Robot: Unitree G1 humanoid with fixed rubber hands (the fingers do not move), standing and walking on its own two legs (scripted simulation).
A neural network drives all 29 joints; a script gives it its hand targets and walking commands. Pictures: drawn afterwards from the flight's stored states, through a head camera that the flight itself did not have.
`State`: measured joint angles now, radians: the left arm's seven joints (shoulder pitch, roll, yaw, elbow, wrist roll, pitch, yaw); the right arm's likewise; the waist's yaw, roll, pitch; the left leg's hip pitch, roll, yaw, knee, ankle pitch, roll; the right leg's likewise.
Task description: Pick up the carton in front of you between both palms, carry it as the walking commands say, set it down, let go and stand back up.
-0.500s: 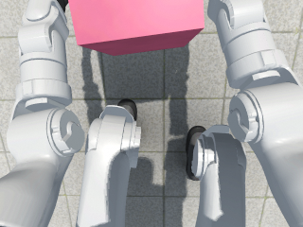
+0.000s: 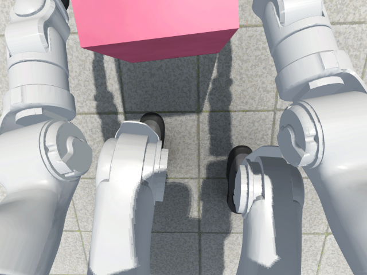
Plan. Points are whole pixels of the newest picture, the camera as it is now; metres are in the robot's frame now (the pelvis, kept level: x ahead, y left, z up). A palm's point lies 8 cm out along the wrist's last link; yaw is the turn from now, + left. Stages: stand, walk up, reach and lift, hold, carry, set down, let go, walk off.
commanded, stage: set down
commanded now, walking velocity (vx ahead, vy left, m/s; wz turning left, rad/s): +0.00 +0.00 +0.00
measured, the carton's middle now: out of the picture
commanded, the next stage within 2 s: let go in 1.66 s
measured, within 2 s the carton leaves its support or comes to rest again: rests again in 0.36 s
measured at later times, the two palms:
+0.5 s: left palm out of the picture +0.48 +0.32 -0.21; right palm out of the picture +0.59 -0.03 -0.21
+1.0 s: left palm out of the picture +0.50 +0.35 -0.06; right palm out of the picture +0.62 +0.00 -0.06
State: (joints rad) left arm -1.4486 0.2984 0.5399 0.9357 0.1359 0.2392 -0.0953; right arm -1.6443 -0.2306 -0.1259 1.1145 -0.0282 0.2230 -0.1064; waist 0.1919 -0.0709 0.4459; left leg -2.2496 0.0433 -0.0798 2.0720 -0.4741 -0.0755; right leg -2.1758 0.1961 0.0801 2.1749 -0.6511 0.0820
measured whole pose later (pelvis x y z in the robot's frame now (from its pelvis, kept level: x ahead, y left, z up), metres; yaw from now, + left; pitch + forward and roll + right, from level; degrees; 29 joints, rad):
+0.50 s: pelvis +0.01 +0.01 +0.00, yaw +0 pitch +36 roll +1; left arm -1.52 0.39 0.47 1.21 -0.02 0.04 0.00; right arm -1.66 -0.37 0.05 1.15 0.12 0.15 -0.10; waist 0.19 -0.04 0.52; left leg -2.23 0.05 -0.06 2.11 -0.50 -0.06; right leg -2.14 0.18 0.09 2.21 -0.69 0.10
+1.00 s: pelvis +0.00 +0.01 +0.05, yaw +2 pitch +40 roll -2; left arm -1.45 0.37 0.38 0.98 -0.07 0.19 0.02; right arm -1.60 -0.34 -0.15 1.05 0.02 0.27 -0.12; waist 0.19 -0.07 0.26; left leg -2.17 -0.01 -0.08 1.89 -0.43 -0.05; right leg -2.06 0.08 0.04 1.98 -0.64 0.06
